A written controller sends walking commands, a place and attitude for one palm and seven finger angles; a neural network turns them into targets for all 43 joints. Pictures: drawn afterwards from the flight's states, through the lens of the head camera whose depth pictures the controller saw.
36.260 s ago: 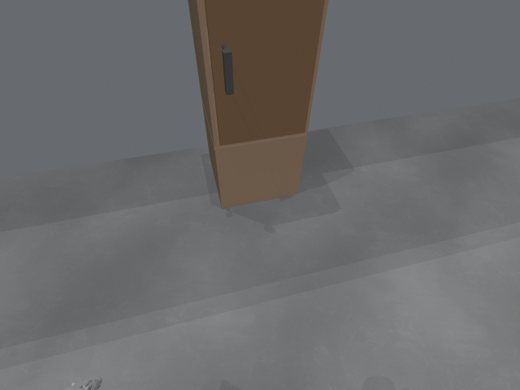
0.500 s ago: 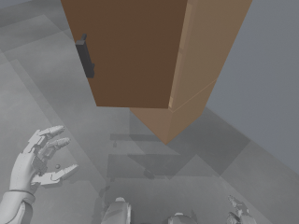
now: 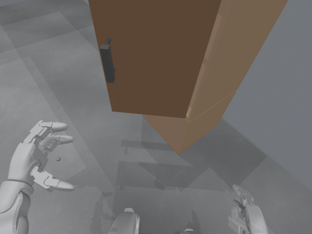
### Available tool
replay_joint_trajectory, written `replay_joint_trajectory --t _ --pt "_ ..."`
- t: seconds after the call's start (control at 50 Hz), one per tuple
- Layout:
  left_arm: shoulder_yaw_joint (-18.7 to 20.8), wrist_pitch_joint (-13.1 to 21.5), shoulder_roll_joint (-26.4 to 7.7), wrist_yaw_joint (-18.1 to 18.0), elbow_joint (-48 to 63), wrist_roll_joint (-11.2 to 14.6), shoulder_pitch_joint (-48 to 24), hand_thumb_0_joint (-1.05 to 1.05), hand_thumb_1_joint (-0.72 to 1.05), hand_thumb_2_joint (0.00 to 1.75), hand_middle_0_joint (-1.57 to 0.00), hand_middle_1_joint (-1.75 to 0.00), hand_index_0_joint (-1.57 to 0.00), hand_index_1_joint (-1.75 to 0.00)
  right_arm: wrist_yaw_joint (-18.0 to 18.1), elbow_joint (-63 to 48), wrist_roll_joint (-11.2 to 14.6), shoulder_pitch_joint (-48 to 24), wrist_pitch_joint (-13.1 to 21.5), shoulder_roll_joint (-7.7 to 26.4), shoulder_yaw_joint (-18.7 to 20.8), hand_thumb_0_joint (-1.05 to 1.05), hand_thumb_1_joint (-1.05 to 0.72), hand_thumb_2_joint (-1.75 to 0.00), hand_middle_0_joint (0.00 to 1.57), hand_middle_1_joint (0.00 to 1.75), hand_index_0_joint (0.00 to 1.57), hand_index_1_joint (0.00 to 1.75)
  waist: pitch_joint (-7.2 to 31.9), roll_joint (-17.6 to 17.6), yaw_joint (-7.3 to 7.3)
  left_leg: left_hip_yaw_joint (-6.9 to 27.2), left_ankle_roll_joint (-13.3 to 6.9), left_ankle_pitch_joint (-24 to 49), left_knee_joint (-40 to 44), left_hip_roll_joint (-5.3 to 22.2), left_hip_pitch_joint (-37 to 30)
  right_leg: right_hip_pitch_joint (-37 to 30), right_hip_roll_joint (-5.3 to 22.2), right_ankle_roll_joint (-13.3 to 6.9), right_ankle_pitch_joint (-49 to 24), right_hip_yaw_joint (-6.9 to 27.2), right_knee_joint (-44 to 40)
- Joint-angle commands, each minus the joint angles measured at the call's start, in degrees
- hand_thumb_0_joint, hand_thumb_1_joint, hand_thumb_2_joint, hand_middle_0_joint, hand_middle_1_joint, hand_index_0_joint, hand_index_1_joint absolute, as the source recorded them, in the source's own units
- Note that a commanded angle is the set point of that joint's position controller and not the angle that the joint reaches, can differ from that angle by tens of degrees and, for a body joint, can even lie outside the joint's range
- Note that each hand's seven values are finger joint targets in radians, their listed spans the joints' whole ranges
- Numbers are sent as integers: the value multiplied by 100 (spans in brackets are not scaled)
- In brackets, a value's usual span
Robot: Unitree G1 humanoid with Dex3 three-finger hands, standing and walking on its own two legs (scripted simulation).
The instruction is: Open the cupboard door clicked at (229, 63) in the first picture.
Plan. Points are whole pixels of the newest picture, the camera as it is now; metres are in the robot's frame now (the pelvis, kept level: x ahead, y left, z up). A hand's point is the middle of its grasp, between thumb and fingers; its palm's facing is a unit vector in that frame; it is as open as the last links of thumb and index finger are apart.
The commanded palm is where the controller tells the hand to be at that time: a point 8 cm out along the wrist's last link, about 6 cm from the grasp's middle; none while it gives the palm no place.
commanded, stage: raise the hand with hooked fingers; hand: left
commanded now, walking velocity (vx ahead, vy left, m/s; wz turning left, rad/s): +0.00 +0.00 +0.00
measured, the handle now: (109, 60) +0.63 +0.21 +0.05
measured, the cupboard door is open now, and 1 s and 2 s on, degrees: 47 47 47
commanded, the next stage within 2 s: move the hooked fingers beside the handle in 0.78 s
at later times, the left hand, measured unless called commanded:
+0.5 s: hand (59, 144) +0.29 +0.25 +0.07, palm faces -0.01 -1.00 -0.02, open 14.0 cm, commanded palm +0.27 +0.30 +0.07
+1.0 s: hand (59, 142) +0.30 +0.26 +0.07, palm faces +0.02 -1.00 -0.01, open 14.0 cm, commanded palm +0.29 +0.30 +0.07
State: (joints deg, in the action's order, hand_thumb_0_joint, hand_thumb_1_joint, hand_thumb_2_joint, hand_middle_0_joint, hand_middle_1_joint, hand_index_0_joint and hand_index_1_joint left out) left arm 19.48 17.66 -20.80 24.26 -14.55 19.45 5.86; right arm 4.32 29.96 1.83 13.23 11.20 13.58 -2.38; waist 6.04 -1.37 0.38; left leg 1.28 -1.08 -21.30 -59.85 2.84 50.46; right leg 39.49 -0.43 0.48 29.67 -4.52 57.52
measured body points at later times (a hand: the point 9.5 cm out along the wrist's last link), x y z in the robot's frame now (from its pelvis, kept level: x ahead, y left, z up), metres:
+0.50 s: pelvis +0.00 -0.01 +0.01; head +0.06 +0.00 +0.45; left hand +0.29 +0.31 +0.07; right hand +0.14 -0.27 -0.07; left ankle +0.08 +0.10 -0.67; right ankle -0.01 -0.13 -0.67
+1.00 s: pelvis +0.00 -0.02 +0.00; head +0.05 -0.01 +0.45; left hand +0.29 +0.31 +0.07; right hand +0.16 -0.27 -0.08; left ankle +0.08 +0.10 -0.67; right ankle -0.01 -0.13 -0.67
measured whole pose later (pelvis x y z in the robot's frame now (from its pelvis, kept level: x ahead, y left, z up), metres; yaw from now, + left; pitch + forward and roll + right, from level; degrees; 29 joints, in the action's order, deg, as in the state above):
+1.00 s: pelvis +0.00 -0.02 +0.00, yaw +0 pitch +12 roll -3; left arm 24.2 18.3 -23.7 29.8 -28.2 21.2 -5.0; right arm 5.3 31.7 2.4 15.3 9.2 15.5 -2.0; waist 6.3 -1.8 0.3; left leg 1.5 0.4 -21.0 -59.0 3.8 50.0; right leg 39.9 -1.5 -0.9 29.9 -4.4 57.9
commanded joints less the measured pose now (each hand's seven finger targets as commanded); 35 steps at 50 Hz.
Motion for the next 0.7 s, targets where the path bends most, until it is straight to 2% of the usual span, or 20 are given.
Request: replay_joint_trajectory --t 0.0,0.06,0.14,0.16,0.2,0.22,0.26,0.3,0.32,0.36,0.42,0.44,0.48,0.52,0.56,0.68 --pt "589 293 -1243 152 1022 129 -1127 0 -50 30 -30 -120 -30 -120 121 -693 31 48 236 1011 409 0 -90 -90 20 30 20 30 1312 -627 -86 326 23 280 1175 -116 -2216 465 -264 -211 -731 -20 -897" --pt "741 271 -1378 253 779 207 -1247 0 -50 30 -30 -120 -30 -120 133 -691 34 59 222 1019 400 0 -90 -90 20 30 20 30 1322 -509 -69 271 8 347 1150 -141 -2163 366 -274 -205 -763 23 -965" --pt "889 266 -1585 381 570 255 -1471 0 -50 30 -30 -120 -30 -120 145 -659 37 106 203 1049 395 0 -90 -90 20 30 20 30 1383 -516 -35 225 -2 485 1123 -152 -2138 259 -277 -219 -841 64 -994" --pt "855 271 -1583 417 561 263 -1553 0 -50 30 -30 -120 -30 -120 145 -661 52 92 202 1046 392 0 -90 -90 20 30 20 30 1349 -657 -42 196 -5 451 1125 -163 -2144 273 -270 -216 -807 93 -1026" --pt "924 237 -1666 475 420 274 -1609 0 -50 30 -30 -120 -30 -120 152 -643 57 134 188 1061 404 0 -90 -90 20 30 20 30 1360 -556 -52 173 -20 501 1118 -165 -2135 222 -272 -208 -855 105 -1061" --pt "970 224 -1714 506 324 315 -1673 0 -50 30 -30 -120 -30 -120 162 -635 46 167 185 1075 401 0 -90 -90 20 30 20 30 1353 -392 -62 169 -43 549 1075 -176 -2042 161 -295 -209 -890 131 -1072" --pt "1037 223 -1808 573 214 340 -1796 0 -50 30 -30 -120 -30 -120 164 -608 64 186 169 1089 409 0 -90 -90 20 30 20 30 1388 -445 -64 107 -48 623 1035 -184 -2025 119 -269 -187 -980 196 -1108" --pt "897 236 -1632 629 176 361 -1701 0 -50 30 -30 -120 -30 -120 145 -619 75 197 173 1070 427 0 -90 -90 20 30 20 30 1414 -441 -48 96 -52 677 1029 -192 -2054 117 -266 -184 -1028 194 -1099" --pt "933 254 -1687 640 231 370 -1688 0 -50 30 -30 -120 -30 -120 134 -649 65 214 194 1071 431 0 -90 -90 20 30 20 30 1515 -532 8 91 -58 753 1001 -209 -2051 38 -277 -207 -1084 216 -1062" --pt "938 271 -1683 623 219 351 -1582 0 -50 30 -30 -120 -30 -120 111 -647 76 215 181 1068 446 0 -90 -90 20 30 20 30 1436 -550 -10 82 -52 701 1035 -194 -2079 125 -267 -191 -1040 201 -1086" --pt "1054 314 -1789 568 226 373 -1609 0 -50 30 -30 -120 -30 -120 106 -656 62 230 166 1079 454 0 -90 -90 20 30 20 30 1382 -379 -6 71 -73 666 996 -203 -1946 90 -276 -185 -1000 247 -1088" --pt "1100 329 -1826 541 233 362 -1602 0 -50 30 -30 -120 -30 -120 96 -669 65 223 160 1079 452 0 -90 -90 20 30 20 30 1411 -481 23 52 -56 680 1005 -204 -1937 80 -257 -177 -1033 246 -1059" --pt "1069 354 -1767 491 219 350 -1625 0 -50 30 -30 -120 -30 -120 94 -672 68 233 132 1066 454 0 -90 -90 20 30 20 30 1392 -408 -10 58 -59 622 1031 -196 -1964 130 -261 -161 -994 235 -1066" --pt "1082 424 -1816 482 352 358 -1736 0 -50 30 -30 -120 -30 -120 102 -671 60 235 140 1059 449 0 -90 -90 20 30 20 30 1476 -531 1 41 -66 684 980 -208 -1961 70 -270 -178 -1041 272 -1028" --pt "1066 424 -1741 488 208 381 -1663 0 -50 30 -30 -120 -30 -120 98 -647 63 228 122 1043 442 0 -90 -90 20 30 20 30 1404 -336 -34 12 -74 672 950 -203 -1901 56 -249 -136 -1098 332 -1090" --pt "979 400 -1693 549 123 361 -1763 0 -50 30 -30 -120 -30 -120 126 -643 81 204 91 1052 438 0 -90 -90 20 30 20 30 1432 -327 -47 11 -76 648 917 -201 -1862 81 -240 -126 -1097 358 -1070"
